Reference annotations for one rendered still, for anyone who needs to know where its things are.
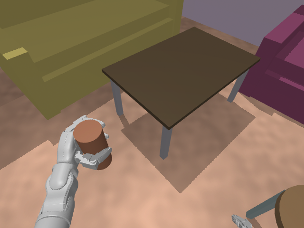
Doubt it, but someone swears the right robot hand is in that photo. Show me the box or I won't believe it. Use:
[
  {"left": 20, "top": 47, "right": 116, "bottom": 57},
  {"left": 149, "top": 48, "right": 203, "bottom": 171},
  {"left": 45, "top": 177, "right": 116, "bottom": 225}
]
[{"left": 231, "top": 214, "right": 252, "bottom": 228}]

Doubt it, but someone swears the left robot arm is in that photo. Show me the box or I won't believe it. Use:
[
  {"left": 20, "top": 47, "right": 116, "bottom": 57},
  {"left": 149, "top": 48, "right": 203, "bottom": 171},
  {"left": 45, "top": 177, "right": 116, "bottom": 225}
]
[{"left": 34, "top": 162, "right": 78, "bottom": 228}]

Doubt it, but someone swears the armchair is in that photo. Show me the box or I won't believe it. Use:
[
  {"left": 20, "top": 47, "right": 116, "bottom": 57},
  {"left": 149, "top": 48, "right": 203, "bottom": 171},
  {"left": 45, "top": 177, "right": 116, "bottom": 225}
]
[{"left": 238, "top": 5, "right": 304, "bottom": 124}]

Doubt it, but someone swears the coffee table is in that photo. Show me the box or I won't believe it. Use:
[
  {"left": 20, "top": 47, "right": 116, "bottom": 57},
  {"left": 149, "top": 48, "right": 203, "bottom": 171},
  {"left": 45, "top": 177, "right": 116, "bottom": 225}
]
[{"left": 102, "top": 27, "right": 261, "bottom": 160}]

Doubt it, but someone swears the can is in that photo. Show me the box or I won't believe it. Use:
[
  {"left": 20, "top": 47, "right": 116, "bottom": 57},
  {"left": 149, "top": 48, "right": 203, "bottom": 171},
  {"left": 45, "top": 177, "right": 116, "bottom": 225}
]
[{"left": 73, "top": 120, "right": 112, "bottom": 170}]

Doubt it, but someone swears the left robot hand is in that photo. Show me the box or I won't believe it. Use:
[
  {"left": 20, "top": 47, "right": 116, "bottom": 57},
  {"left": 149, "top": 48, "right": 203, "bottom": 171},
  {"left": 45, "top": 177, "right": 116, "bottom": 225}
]
[{"left": 57, "top": 115, "right": 112, "bottom": 170}]

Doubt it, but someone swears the stool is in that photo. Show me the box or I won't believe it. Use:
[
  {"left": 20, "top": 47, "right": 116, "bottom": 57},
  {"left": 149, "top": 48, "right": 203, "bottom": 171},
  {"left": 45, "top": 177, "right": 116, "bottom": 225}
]
[{"left": 246, "top": 185, "right": 304, "bottom": 228}]

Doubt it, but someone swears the sofa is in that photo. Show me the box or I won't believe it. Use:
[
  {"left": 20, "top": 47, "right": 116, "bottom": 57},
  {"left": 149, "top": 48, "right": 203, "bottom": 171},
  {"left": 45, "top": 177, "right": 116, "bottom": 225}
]
[{"left": 0, "top": 0, "right": 184, "bottom": 120}]

